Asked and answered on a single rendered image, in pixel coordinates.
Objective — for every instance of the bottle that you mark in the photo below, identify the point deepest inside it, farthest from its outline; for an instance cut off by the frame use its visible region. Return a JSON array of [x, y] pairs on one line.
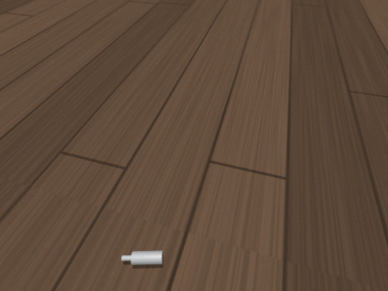
[[144, 257]]

